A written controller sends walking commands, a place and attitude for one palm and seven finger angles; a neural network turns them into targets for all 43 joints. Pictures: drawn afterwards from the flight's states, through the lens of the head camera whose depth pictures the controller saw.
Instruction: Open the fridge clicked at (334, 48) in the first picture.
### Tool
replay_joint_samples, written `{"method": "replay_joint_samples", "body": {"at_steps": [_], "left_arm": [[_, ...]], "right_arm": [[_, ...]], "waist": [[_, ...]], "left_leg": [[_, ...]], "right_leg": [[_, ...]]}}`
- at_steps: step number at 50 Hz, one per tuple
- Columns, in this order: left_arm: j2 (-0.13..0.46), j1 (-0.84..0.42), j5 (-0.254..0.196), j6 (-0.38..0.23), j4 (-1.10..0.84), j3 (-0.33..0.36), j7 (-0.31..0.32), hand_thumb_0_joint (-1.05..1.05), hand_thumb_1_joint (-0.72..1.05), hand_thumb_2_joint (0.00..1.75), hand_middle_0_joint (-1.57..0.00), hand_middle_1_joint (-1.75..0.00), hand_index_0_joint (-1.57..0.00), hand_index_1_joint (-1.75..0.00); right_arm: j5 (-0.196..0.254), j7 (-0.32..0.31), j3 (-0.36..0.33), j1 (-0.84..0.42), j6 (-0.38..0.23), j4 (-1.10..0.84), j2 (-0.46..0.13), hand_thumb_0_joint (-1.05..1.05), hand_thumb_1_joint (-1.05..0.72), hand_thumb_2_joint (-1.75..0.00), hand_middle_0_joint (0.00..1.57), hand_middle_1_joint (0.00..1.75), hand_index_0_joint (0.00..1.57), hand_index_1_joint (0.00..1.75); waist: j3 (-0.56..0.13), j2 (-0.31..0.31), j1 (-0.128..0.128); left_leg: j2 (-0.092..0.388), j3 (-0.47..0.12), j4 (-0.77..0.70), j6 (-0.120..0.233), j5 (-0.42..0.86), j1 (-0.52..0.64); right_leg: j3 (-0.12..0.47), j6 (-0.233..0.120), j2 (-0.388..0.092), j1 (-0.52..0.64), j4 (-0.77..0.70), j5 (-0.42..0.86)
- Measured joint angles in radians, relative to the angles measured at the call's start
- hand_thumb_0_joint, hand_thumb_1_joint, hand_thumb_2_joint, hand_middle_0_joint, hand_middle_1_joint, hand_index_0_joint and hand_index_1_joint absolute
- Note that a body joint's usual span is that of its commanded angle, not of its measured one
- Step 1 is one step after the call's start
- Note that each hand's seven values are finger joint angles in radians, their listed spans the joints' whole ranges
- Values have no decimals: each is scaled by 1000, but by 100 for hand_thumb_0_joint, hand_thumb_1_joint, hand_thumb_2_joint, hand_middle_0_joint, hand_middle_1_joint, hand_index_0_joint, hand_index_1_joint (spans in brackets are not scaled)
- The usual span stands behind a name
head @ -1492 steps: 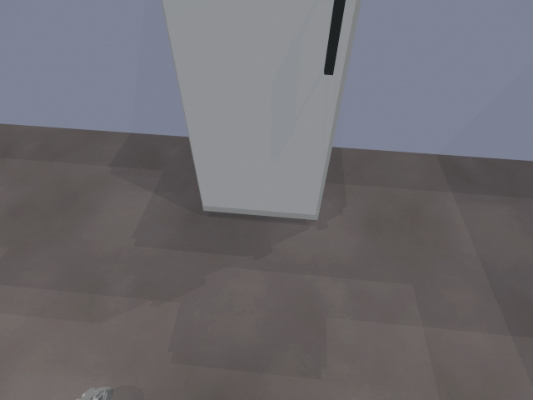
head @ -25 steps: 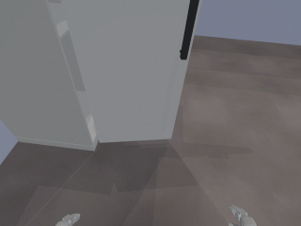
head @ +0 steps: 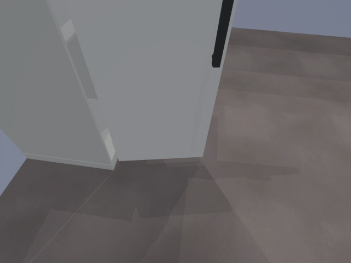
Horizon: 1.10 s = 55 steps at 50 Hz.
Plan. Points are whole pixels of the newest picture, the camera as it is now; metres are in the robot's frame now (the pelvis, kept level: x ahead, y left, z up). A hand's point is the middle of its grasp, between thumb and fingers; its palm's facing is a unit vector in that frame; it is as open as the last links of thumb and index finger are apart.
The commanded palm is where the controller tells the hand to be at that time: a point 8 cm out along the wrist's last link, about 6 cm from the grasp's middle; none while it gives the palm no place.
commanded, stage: let the arm hang, fingers relaxed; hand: right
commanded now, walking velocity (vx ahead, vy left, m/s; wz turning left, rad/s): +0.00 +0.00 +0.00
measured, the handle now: (222, 17) +0.80 -0.09 +0.19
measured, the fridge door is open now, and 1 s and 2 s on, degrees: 78 78 78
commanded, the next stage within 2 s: look to check the result in 0.38 s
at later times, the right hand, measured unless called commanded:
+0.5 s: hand out of the picture +0.03 -0.19 -0.18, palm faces -0.03 +0.98 -0.20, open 7.3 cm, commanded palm none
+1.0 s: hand out of the picture +0.02 -0.19 -0.18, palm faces -0.03 +0.98 -0.18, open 7.3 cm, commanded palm none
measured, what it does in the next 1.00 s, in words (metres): stands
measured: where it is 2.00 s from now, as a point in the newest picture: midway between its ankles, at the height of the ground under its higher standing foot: outside the picture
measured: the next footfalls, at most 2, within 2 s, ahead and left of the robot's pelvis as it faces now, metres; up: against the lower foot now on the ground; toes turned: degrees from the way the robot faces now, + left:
none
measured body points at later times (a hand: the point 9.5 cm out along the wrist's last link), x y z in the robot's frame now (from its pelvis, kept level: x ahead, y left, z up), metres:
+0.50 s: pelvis +0.01 -0.02 +0.00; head +0.03 -0.02 +0.45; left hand +0.00 +0.20 -0.16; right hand +0.04 -0.25 -0.16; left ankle +0.01 +0.10 -0.74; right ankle +0.00 -0.10 -0.74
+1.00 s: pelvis +0.02 -0.02 +0.00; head +0.03 -0.02 +0.45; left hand +0.00 +0.19 -0.16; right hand +0.02 -0.24 -0.16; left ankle +0.01 +0.10 -0.74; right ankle +0.00 -0.10 -0.74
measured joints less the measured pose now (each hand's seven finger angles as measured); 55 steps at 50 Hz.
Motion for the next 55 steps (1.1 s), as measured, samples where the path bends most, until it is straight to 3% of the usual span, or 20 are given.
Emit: {"method": "replay_joint_samples", "body": {"at_steps": [23,55], "left_arm": [[9,-22,1,-13,10,8,6,1,91,89,-20,-30,-20,-30],[-4,-14,-3,-17,19,8,10,1,91,89,-20,-30,-20,-30]], "right_arm": [[-5,-5,-6,-6,-2,-5,9,1,-92,-90,20,30,20,30],[-6,-7,-2,18,-4,10,27,1,-92,-90,20,30,20,30]], "waist": [[-9,20,1],[3,20,-1]], "left_leg": [[21,-33,18,-27,-23,14],[25,-42,18,-33,-30,21]], "right_leg": [[-32,-23,23,38,-11,-22],[-40,-28,28,51,-19,-29]]}}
